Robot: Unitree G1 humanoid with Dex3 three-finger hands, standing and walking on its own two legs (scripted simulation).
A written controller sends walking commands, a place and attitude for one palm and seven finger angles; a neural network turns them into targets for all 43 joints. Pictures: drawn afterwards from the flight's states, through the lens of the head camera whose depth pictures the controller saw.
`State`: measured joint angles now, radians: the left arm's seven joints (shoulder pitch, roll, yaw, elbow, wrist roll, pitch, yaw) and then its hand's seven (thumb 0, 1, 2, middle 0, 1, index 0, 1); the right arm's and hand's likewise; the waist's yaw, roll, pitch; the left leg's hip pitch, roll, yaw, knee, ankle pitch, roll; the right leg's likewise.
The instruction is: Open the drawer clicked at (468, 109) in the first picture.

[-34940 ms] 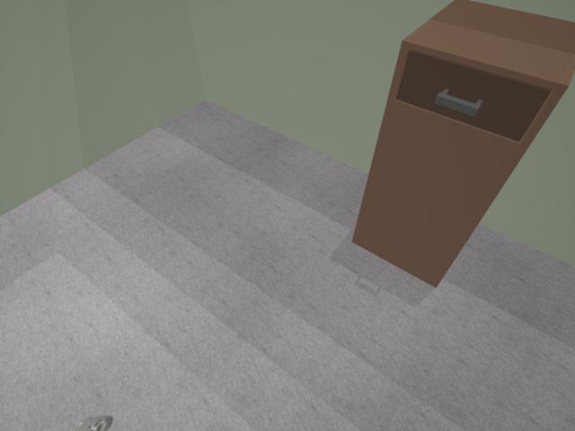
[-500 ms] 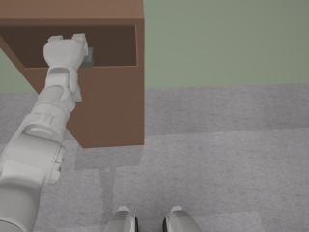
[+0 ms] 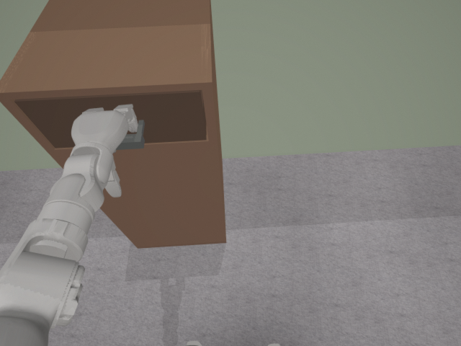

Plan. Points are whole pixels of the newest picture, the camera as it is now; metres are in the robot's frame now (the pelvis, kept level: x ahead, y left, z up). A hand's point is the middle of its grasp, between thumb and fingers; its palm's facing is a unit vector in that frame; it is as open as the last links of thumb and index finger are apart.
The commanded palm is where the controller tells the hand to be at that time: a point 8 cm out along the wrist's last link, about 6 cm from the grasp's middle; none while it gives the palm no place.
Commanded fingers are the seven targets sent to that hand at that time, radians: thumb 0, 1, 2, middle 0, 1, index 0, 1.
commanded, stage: open the thumb to release the handle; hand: left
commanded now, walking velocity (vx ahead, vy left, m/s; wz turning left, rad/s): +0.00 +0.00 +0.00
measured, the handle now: (118, 134) +0.51 +0.21 +0.04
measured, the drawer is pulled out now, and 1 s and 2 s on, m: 0.00 0.00 0.00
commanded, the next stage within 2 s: lift the hand off the handle in 0.86 s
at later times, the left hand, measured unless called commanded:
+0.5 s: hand (113, 146) +0.47 +0.21 +0.05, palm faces -0.03 -0.03 -1.00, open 12.6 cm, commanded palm +0.48 +0.21 +0.08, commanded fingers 0.00 -0.50 0.30 -0.15 -0.30 -0.15 -0.30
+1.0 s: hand (112, 148) +0.47 +0.21 +0.05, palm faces -0.06 +0.00 -1.00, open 12.9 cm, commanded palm +0.49 +0.21 +0.08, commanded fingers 0.00 -0.50 0.30 -0.15 -0.30 -0.15 -0.30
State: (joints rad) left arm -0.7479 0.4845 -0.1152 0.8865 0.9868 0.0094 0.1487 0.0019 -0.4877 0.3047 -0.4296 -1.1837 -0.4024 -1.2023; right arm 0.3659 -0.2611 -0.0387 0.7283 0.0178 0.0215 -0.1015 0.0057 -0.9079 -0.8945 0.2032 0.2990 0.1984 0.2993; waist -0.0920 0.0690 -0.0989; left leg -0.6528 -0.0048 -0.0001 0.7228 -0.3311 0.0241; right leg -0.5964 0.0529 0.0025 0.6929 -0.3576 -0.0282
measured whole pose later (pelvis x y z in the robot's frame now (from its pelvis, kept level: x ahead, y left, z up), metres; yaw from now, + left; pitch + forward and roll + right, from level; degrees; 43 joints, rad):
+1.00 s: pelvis -0.07 +0.00 -0.04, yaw +0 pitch +19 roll -2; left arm -1.08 0.58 -0.10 1.22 1.05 -0.04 0.20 0.00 -0.49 0.30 -0.69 -0.76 -0.63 -0.83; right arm 0.45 -0.27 0.00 0.73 0.03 0.03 -0.07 0.01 -0.91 -0.89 0.20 0.30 0.20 0.30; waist -0.18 0.07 -0.13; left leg -0.96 0.00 -0.01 0.94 -0.33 0.04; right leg -0.90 0.06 -0.01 0.91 -0.35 -0.02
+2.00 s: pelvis +0.00 +0.00 +0.00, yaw +0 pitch +13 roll -1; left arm -0.75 0.52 -0.19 0.86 0.93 -0.05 0.08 0.00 -0.49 0.30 -0.63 -0.66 -0.59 -0.57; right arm 0.36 -0.27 -0.02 0.74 0.04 -0.04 -0.11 0.01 -0.91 -0.89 0.20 0.30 0.20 0.30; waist -0.06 0.07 -0.08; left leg -0.61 -0.02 -0.01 0.70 -0.33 0.02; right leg -0.55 0.05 0.00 0.68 -0.36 -0.03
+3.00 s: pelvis -0.05 +0.01 -0.02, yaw +0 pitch +17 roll -2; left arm -0.96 0.49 -0.10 1.18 1.06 -0.02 0.27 0.00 -0.49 0.30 -0.57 -0.63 -0.52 -0.64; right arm 0.41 -0.26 -0.01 0.75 0.02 0.01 -0.07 0.01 -0.91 -0.89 0.20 0.30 0.20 0.30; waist -0.14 0.06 -0.13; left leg -0.85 -0.01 0.00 0.85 -0.31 0.04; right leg -0.79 0.05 0.00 0.83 -0.34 -0.01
